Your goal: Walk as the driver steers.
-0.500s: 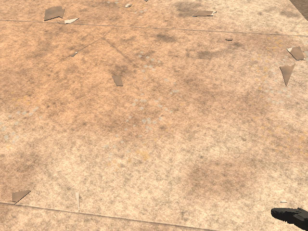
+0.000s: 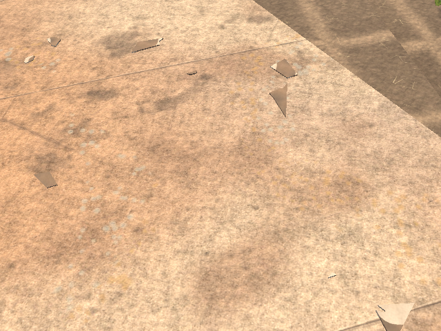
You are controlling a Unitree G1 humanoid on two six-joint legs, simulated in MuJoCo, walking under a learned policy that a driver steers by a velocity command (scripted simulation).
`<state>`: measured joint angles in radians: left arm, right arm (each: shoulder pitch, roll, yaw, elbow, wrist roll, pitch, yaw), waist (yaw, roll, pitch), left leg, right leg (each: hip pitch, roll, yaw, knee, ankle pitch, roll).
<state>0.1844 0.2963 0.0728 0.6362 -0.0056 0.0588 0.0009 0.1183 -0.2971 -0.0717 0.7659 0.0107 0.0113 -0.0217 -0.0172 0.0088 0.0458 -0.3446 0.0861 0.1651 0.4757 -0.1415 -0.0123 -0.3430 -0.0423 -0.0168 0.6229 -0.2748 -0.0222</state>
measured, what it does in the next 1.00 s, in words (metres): steps on the spot, turning left: left foot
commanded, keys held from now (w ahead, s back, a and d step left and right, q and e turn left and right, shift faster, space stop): q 1.00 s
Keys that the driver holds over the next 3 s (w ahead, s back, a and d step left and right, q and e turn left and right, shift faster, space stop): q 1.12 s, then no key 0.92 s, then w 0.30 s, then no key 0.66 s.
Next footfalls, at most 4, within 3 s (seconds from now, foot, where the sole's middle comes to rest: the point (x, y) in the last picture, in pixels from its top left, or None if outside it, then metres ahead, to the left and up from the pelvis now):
0.50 left None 0.00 0.11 -0.77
1.04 right None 0.12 -0.07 -0.77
1.42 left None -0.05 0.13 -0.77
2.70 left None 0.21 0.27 -0.77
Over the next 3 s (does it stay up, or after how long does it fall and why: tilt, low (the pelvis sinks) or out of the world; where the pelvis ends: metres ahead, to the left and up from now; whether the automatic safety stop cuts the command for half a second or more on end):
stays up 0.19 0.12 0.00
